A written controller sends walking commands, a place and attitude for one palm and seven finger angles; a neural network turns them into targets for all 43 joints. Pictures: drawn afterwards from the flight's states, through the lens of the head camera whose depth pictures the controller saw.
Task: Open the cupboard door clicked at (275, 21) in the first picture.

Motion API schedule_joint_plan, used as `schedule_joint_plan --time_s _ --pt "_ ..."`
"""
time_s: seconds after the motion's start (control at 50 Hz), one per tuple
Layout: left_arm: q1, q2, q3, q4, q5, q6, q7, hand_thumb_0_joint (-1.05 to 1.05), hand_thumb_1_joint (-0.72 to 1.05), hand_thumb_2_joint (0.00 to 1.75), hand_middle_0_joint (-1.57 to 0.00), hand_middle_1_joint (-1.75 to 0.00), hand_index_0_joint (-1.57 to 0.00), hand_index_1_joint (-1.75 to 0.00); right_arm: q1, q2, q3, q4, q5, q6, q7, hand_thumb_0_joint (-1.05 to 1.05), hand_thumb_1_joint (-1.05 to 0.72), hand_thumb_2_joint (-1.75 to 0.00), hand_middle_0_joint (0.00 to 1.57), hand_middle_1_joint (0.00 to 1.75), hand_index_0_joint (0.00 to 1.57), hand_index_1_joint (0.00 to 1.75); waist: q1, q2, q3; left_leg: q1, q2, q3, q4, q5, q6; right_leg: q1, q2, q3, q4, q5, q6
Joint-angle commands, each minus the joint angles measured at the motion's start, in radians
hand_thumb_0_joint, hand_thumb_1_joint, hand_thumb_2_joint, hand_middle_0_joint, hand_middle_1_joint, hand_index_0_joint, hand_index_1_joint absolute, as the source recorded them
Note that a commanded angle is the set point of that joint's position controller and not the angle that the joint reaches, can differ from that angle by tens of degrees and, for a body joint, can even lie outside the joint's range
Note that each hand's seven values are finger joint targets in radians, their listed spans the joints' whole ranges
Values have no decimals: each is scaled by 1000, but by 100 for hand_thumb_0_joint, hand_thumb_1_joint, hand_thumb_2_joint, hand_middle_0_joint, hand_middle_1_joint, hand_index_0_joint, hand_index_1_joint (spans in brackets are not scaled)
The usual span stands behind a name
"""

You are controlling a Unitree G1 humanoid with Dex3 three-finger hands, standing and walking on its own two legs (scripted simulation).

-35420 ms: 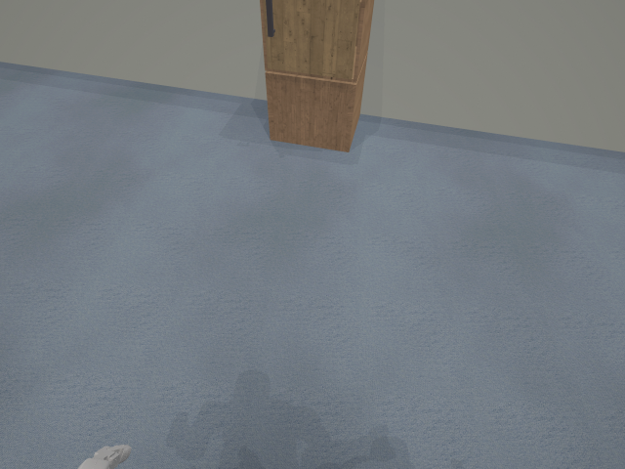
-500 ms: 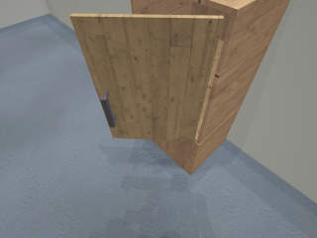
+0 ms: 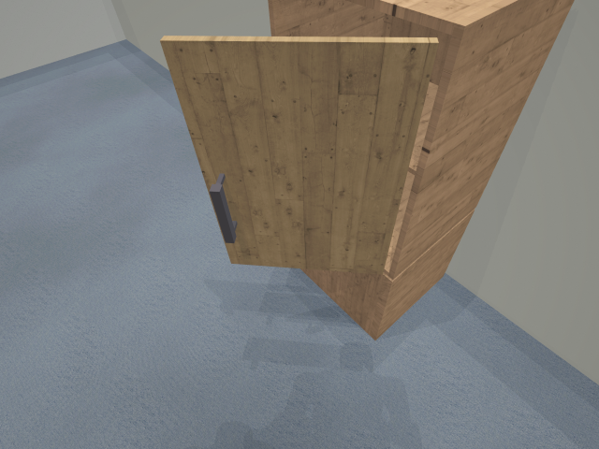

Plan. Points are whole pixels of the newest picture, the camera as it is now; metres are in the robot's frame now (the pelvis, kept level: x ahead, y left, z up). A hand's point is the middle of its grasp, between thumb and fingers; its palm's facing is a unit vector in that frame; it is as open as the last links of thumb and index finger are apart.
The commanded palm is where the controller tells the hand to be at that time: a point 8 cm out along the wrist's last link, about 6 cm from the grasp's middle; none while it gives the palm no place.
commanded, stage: come to a stop and stand still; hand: left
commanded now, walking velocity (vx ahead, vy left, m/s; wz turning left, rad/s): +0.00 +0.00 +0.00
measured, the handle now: (226, 209) +0.59 +0.21 -0.09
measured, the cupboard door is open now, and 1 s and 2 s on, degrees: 43 43 43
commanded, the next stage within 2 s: look again from close up in 0.12 s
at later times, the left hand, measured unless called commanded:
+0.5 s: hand out of the picture +0.06 +0.17 -0.15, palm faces -0.01 -0.97 -0.24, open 7.4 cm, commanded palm none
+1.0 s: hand (187, 393) +0.20 +0.17 -0.04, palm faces +0.25 -0.96 -0.10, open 7.6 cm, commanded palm +0.12 +0.22 -0.07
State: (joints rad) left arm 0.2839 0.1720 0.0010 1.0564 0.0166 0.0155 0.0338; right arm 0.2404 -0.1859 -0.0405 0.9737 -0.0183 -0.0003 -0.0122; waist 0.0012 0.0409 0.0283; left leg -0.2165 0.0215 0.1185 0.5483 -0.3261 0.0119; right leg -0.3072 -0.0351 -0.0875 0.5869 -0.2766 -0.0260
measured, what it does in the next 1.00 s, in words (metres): stands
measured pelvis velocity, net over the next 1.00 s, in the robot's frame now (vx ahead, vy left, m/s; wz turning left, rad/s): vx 0.01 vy -0.02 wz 0.03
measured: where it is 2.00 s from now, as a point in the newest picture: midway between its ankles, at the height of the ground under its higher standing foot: outside the picture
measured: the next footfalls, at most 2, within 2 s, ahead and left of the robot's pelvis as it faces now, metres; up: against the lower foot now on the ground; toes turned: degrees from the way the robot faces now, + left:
none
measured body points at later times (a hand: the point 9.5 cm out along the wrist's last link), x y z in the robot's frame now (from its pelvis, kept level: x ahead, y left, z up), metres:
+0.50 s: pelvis +0.02 -0.02 +0.01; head +0.03 -0.04 +0.46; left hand +0.06 +0.22 -0.14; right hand +0.01 -0.24 -0.16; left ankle -0.02 +0.11 -0.73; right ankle +0.02 -0.10 -0.73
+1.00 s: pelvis +0.01 -0.02 +0.00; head +0.02 -0.05 +0.45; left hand +0.18 +0.22 -0.03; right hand +0.12 -0.28 -0.13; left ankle -0.02 +0.11 -0.73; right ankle +0.03 -0.10 -0.73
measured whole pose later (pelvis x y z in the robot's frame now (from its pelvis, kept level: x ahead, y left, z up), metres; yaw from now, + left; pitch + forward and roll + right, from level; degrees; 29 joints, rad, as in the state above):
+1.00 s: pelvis +0.01 -0.02 +0.00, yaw +2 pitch +2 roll +1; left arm 0.33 0.14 0.08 0.36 -0.18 -0.20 0.01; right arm 0.26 -0.25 -0.03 0.86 0.03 -0.24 -0.07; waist -0.01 0.05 -0.02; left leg -0.26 0.04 0.05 0.55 -0.33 -0.02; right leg -0.34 -0.02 -0.13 0.58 -0.29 -0.05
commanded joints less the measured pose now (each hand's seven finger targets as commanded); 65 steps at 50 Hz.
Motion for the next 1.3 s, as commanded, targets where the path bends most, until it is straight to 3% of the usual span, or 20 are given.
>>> schedule_joint_plan --time_s 0.0,0.04,0.46,0.78,0.8,0.82,0.84,0.86,0.88,0.9,0.92,0.94,0.98,1.02,1.04,1.06,1.08,1.12,1.2,1.28 --pt "-14 101 19 -71 -1 -42 1 0 90 90 -20 -30 -20 -30 63 -79 10 -34 0 -23 -2 0 -90 -90 20 30 20 30 -10 -29 15 -25 112 -137 -193 97 38 29 -58 126 -145 59 -11" --pt "-4 102 14 -58 -2 -45 0 0 90 90 -20 -30 -20 -30 65 -83 14 -27 1 -24 -5 0 -90 -90 20 30 20 30 -12 -68 17 -10 97 -120 -192 84 32 38 -71 146 -171 74 -14" --pt "-31 133 22 2 -6 -58 0 0 90 90 -20 -30 -20 -30 99 -72 34 106 -1 -38 -15 0 -90 -90 20 30 20 30 1 -48 -10 46 102 -88 -217 192 9 153 -95 131 -186 282 -30" --pt "-31 138 25 19 -5 -59 0 0 90 90 -20 -30 -20 -30 103 -70 29 132 0 -30 -20 0 -90 -90 20 30 20 30 -4 -44 8 62 101 -72 -209 163 -3 141 -97 148 -227 272 -34" --pt "117 130 31 68 -4 -62 42 0 90 90 -20 -30 -20 -30 -9 -95 11 70 17 -29 -13 0 -90 -90 20 30 20 30 52 -135 14 -64 103 -5 51 54 -31 193 -174 225 -211 764 70" --pt "-677 363 157 -1387 -217 -300 4 0 88 89 -20 -32 -20 -32 -27 -251 6 -285 64 -195 -58 0 -90 -90 20 30 20 30 -68 43 -442 130 -27 -73 -117 249 24 296 -95 208 -133 590 1" --pt "-188 298 162 -1084 -131 -252 32 0 85 88 -20 -33 -20 -33 -72 -176 15 -230 44 -267 -87 0 -90 -90 20 30 20 30 14 215 -421 159 -32 -32 -130 377 37 309 -22 156 -104 434 -28" --pt "-156 244 142 -1013 -167 -219 76 0 83 87 -21 -34 -21 -34 -84 -193 12 -172 59 -285 -91 0 -90 -90 20 30 20 30 2 245 -316 115 -16 -62 -118 312 8 217 -23 110 -128 285 -23" --pt "125 5 34 -804 -184 -143 58 0 81 86 -21 -36 -21 -36 -54 -133 13 -171 65 -284 -84 0 -90 -90 20 30 20 30 -11 71 -174 42 1 -86 -123 312 14 130 -3 73 -140 254 -5" --pt "-76 56 78 -941 -221 -187 32 0 78 85 -21 -37 -21 -37 -76 -180 2 -244 72 -302 -78 0 -90 -90 20 30 20 30 -46 -55 -34 -31 -3 -110 -82 281 17 40 -4 66 -131 247 14" --pt "-67 130 169 -904 -218 -243 1 0 76 84 -21 -39 -21 -39 -50 -197 -29 -254 56 -314 -78 0 -90 -90 20 30 20 30 -47 -173 -70 -70 -13 -89 -23 227 23 -17 -11 59 -122 172 34" --pt "3 109 183 -797 -215 -298 -33 0 74 83 -21 -40 -21 -40 -50 -196 -37 -267 45 -320 -74 0 -90 -90 20 30 20 30 -43 -286 -24 -165 -19 -96 22 163 21 -81 -17 65 -102 115 52" --pt "214 25 177 -657 -244 -405 -128 0 69 81 -22 -43 -22 -43 -70 -185 -38 -335 39 -326 -46 0 -90 -90 20 30 20 30 21 -361 -26 -329 -39 -105 97 94 0 -114 -26 92 -11 46 50" --pt "294 -2 174 -692 -270 -547 -236 0 64 79 -22 -47 -22 -47 -101 -181 -54 -395 33 -342 -16 0 -90 -90 20 30 20 30 61 -333 -118 -432 -52 -94 190 71 -14 -130 -25 108 103 81 43" --pt "305 -1 174 -716 -281 -614 -291 0 62 78 -22 -48 -22 -48 -114 -184 -59 -422 34 -346 -1 0 -90 -90 20 30 20 30 68 -264 -167 -465 -60 -84 237 70 -19 -142 -26 110 157 106 33" --pt "304 22 188 -700 -280 -665 -349 0 60 77 -22 -50 -22 -50 -104 -189 -63 -440 35 -346 17 0 -90 -90 20 30 20 30 79 -133 -205 -470 -65 -80 283 95 -26 -152 -34 127 218 165 14" --pt "251 31 174 -732 -278 -719 -400 0 57 76 -22 -51 -22 -51 -117 -190 -63 -458 35 -349 29 0 -90 -90 20 30 20 30 64 -92 -241 -500 -68 -75 337 100 -28 -197 -31 121 272 179 5" --pt "123 110 197 -782 -273 -798 -479 0 53 74 -23 -54 -23 -54 -125 -197 -67 -493 38 -354 32 0 -90 -90 20 30 20 30 32 -108 -299 -602 -66 -78 445 55 -17 -283 -34 164 341 118 7" --pt "-55 185 267 -1011 -341 -789 -490 0 43 70 -23 -60 -23 -60 -133 -199 -64 -586 43 -342 9 0 -90 -90 20 30 20 30 28 -25 -387 -678 -50 -85 537 -60 6 -404 -17 193 383 -191 3" --pt "-213 219 253 -1288 -350 -748 -434 0 34 66 -24 -66 -24 -66 -106 -204 -39 -595 38 -324 -23 0 -90 -90 20 30 20 30 -13 76 -449 -641 -24 -122 563 -74 21 -473 10 154 430 -216 -5"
